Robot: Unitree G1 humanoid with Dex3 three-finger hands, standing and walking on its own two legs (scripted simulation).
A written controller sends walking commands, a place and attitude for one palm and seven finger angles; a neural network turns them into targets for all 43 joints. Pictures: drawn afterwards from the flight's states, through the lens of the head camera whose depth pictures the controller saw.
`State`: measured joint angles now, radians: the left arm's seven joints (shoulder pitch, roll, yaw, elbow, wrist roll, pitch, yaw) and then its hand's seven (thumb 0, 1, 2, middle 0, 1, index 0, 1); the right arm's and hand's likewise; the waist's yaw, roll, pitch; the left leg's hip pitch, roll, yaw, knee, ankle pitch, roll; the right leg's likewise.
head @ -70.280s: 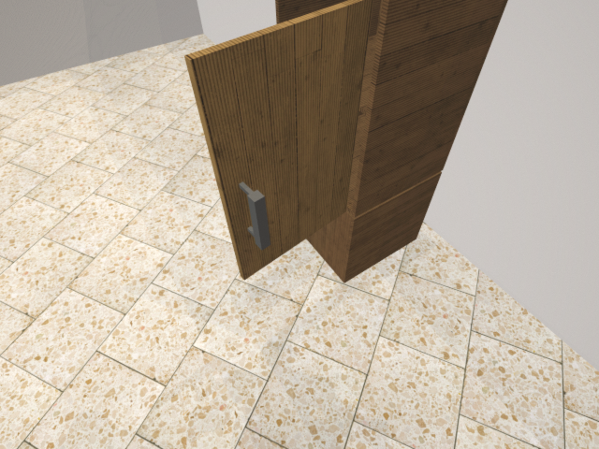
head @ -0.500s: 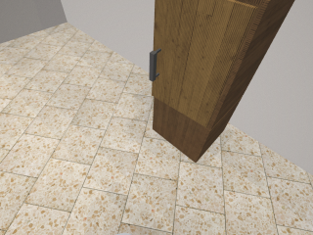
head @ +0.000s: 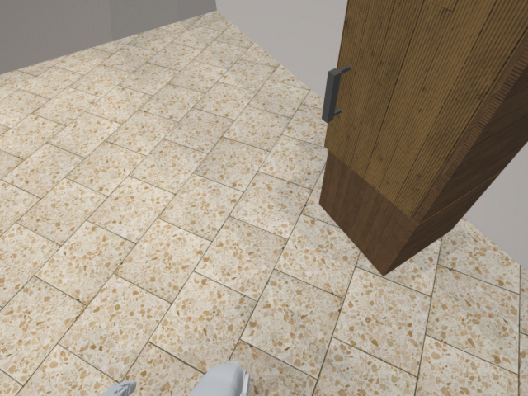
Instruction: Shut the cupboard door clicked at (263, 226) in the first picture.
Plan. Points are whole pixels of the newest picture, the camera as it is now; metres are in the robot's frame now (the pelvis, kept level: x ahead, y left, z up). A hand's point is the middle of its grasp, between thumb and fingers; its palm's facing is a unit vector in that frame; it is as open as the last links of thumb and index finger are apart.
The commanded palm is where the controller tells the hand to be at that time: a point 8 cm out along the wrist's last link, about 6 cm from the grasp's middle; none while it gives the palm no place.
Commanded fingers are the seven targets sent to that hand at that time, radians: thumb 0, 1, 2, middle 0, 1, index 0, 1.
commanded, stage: walk to a spot facing it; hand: left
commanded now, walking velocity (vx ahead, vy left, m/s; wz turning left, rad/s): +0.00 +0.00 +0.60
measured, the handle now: (336, 94) +0.87 -0.18 -0.09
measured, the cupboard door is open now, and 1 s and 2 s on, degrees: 4 4 4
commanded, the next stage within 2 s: turn to face it in 1.82 s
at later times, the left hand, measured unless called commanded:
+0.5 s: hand out of the picture +0.00 +0.21 -0.16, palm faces +0.36 -0.88 -0.32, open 7.4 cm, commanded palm none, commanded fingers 0.00 0.90 0.90 -0.20 -0.30 -0.20 -0.30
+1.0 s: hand out of the picture +0.00 +0.22 -0.15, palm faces +0.61 -0.76 -0.24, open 7.4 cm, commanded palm none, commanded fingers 0.00 0.90 0.90 -0.20 -0.30 -0.20 -0.30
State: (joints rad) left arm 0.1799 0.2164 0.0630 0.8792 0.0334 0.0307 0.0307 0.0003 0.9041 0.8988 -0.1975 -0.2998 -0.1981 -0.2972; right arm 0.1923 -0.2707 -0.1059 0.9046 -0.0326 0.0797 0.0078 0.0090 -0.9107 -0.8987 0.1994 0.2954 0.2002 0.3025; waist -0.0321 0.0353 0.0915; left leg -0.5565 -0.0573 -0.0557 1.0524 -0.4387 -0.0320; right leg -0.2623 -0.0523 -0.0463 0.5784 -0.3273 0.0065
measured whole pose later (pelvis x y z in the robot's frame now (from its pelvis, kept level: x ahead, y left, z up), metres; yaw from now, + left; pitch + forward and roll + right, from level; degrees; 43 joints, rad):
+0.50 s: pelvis +0.00 -0.03 -0.01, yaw +21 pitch +0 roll +1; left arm 0.22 0.23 0.07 0.85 0.03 0.02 0.01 0.00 0.90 0.90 -0.20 -0.30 -0.20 -0.30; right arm 0.14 -0.24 -0.08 0.88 -0.03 0.07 0.00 0.01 -0.91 -0.90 0.20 0.30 0.20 0.30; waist 0.00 0.03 0.10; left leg -0.45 -0.04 -0.11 0.88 -0.46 -0.02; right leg -0.36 -0.06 -0.08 0.69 -0.36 -0.01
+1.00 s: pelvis +0.06 +0.01 +0.00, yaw +38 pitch +1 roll +1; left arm 0.20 0.24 0.08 0.90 0.02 0.02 -0.04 0.01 0.91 0.90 -0.20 -0.30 -0.20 -0.30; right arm 0.31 -0.19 -0.04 0.94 -0.04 -0.01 0.00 0.01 -0.91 -0.90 0.20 0.30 0.20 0.30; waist -0.02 -0.01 0.07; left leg -0.16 0.00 -0.04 0.48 -0.34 -0.01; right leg -0.50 -0.10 -0.06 0.87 -0.37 0.06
